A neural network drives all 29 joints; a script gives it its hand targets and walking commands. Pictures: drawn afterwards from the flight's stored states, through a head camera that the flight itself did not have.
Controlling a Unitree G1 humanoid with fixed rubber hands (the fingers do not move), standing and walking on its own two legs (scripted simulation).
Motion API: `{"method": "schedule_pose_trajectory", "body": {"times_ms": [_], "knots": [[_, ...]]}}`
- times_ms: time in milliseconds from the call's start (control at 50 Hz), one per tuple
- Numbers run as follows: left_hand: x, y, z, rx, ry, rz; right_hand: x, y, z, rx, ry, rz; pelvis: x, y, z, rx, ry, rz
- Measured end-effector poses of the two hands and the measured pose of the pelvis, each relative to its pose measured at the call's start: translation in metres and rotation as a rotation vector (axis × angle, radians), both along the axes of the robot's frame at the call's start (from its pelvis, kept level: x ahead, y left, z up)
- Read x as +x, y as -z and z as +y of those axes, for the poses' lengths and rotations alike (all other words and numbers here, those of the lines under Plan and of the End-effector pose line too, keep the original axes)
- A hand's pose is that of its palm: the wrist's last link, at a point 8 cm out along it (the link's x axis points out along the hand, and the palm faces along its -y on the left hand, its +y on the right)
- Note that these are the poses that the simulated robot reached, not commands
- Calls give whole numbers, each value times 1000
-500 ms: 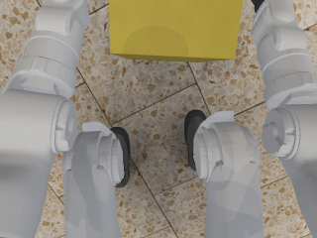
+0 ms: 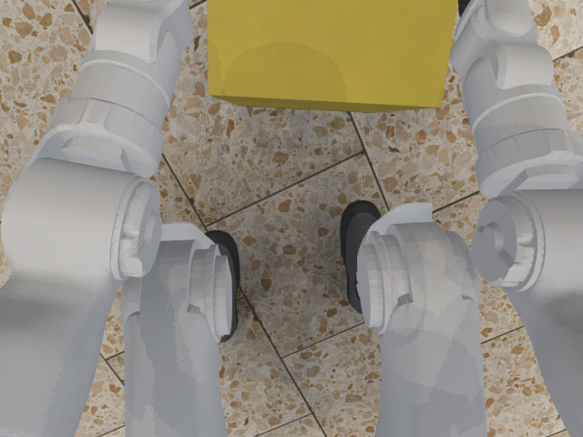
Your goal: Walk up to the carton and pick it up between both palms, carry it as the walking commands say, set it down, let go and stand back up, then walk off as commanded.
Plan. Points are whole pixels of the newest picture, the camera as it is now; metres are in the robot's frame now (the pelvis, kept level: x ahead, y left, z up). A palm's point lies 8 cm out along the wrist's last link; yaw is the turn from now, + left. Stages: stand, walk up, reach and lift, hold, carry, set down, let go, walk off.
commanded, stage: reach and lift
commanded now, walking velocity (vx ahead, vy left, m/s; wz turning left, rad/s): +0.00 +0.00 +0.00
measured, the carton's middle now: (318, 15) +0.53 -0.07 -0.25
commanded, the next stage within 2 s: none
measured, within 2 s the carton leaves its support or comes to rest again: leaves its support in 0.48 s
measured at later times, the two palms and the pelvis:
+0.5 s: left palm out of the picture +0.57 +0.07 -0.16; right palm out of the picture +0.52 -0.23 -0.16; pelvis +0.01 +0.00 +0.00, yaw +1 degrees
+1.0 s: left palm out of the picture +0.57 +0.07 -0.06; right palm out of the picture +0.51 -0.22 -0.08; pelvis +0.00 -0.01 +0.04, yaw +1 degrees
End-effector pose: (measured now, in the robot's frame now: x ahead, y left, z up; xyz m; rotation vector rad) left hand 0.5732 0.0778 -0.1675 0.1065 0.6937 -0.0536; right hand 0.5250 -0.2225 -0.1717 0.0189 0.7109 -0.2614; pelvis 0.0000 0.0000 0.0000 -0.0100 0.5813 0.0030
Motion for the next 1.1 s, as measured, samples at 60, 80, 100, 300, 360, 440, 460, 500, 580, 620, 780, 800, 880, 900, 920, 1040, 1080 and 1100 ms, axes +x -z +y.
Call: {"method": "schedule_pose_trajectory", "body": {"times_ms": [60,80,100,300,360,440,460,500,580,620,780,800,880,900,920,1040,1080,1100], "knots": [[0,-1,-3,-4,10,10,1,-1,2,7,-18,4,1,3,0,0,-5,-3],[0,-1,-3,-5,6,13,1,-1,2,5,-23,10,1,4,-1,0,-7,-4],[0,-1,-3,-6,6,16,2,-2,1,3,-29,15,1,5,-1,0,-9,-4],[-6,2,-6,-57,3,25,2,-5,-6,1,-42,51,5,9,-2,1,-15,11],[-7,2,-8,-65,0,27,0,-5,-7,1,-36,55,7,8,-1,-1,-16,17],[-6,0,-9,-64,-4,19,-1,-7,-8,-3,-29,52,8,6,0,-1,-17,20],[-5,-2,-10,-65,-5,12,-2,-8,-8,-5,-24,47,8,6,0,-1,-16,20],[-3,-8,-12,-58,-9,-5,-2,-13,-8,-4,-11,31,8,4,0,-2,-14,18],[2,-27,-11,-42,-25,-31,-4,-26,-4,14,14,4,6,1,0,0,-10,22],[3,-37,-9,-43,-30,-36,-5,-32,-2,22,17,-2,5,-1,-1,3,-10,29],[-4,-76,-5,-34,-57,-53,-11,-60,3,47,10,-19,0,-17,-4,16,-8,56],[-5,-80,-6,-35,-59,-55,-11,-63,3,47,10,-21,-1,-19,-4,17,-7,60],[-6,-94,-7,-37,-66,-57,-11,-77,1,46,8,-23,-3,-27,-6,20,-4,72],[-7,-96,-7,-39,-69,-56,-11,-80,0,45,5,-22,-3,-29,-6,21,-2,76],[-7,-98,-8,-41,-71,-54,-11,-82,0,42,4,-19,-3,-31,-6,22,0,80],[-4,-107,-10,-54,-70,-51,-10,-94,-2,25,6,-16,-1,-41,-6,20,8,103],[-4,-108,-9,-53,-70,-49,-8,-97,-2,25,6,-14,1,-44,-6,20,10,112],[-4,-108,-8,-52,-71,-49,-7,-98,-1,25,5,-13,2,-45,-6,20,10,117]]}}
